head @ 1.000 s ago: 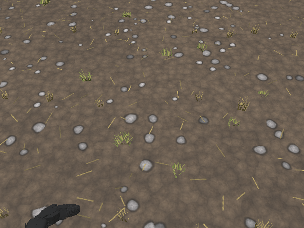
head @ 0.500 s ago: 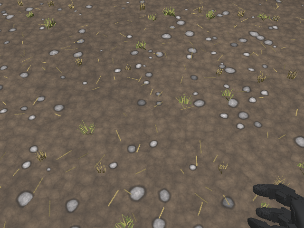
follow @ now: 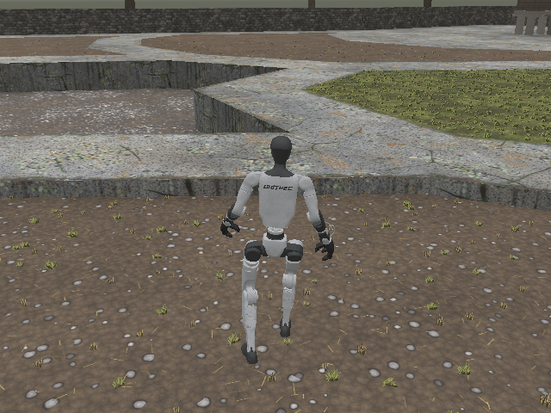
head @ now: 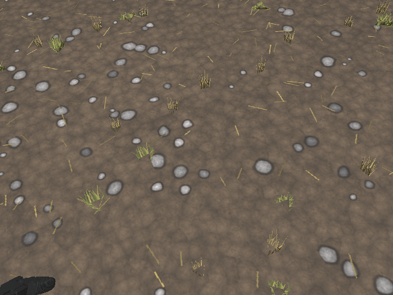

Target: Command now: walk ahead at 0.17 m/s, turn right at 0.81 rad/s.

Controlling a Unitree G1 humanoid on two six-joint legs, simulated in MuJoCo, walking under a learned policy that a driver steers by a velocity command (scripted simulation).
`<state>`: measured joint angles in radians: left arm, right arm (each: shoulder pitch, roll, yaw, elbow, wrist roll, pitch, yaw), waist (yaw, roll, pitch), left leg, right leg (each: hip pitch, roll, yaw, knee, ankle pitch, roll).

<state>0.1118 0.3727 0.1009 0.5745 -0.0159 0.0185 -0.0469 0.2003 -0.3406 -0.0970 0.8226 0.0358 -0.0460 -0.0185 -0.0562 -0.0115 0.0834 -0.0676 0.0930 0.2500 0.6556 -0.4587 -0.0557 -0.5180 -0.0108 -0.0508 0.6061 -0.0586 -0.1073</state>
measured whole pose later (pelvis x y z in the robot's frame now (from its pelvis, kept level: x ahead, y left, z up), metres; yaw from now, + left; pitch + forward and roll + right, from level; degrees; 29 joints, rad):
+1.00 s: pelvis +0.12 +0.07 +0.02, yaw +34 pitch +3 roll -1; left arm 0.08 0.30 0.09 0.72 0.00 -0.03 0.00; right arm 0.14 -0.34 -0.09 0.60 0.02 0.06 -0.04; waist 0.00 0.01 0.01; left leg -0.28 -0.15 -0.32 0.58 -0.31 0.03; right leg -0.34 0.07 0.10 0.50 -0.17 0.03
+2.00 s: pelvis +0.17 +0.11 +0.03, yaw +38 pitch +1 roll +0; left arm 0.17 0.29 0.05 0.91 -0.03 -0.09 -0.02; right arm 0.40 -0.27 -0.05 0.78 0.02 -0.04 -0.01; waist -0.04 0.02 -0.01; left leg -0.07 0.00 -0.08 0.37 -0.32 0.01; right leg -0.39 -0.04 -0.02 0.71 -0.37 -0.05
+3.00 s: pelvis +0.30 +0.17 +0.02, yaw +38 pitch -1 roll +0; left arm 0.20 0.25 0.01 1.07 0.01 0.02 0.02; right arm 0.13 -0.24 -0.05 0.97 0.00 0.01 -0.04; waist 0.02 0.00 0.04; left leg -0.25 0.00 0.00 0.49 -0.21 -0.01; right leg -0.06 0.01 -0.03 0.45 -0.37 -0.03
